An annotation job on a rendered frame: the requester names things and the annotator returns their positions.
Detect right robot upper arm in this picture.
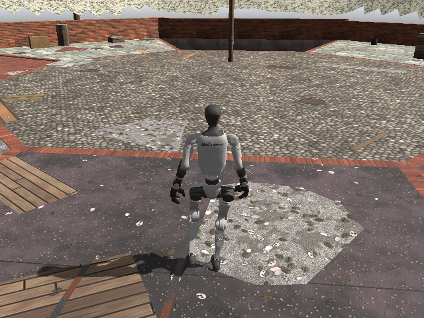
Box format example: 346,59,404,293
227,134,243,170

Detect left robot shin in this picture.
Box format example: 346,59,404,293
188,211,197,256

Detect left robot thigh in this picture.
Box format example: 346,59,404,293
189,184,203,222

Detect robot right hand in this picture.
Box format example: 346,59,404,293
234,184,249,199

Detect robot right forearm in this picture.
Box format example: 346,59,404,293
237,161,248,187

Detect robot left hand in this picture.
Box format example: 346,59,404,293
170,187,185,204

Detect robot left forearm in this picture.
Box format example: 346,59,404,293
172,160,186,189

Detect left robot upper arm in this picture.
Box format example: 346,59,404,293
180,133,199,170

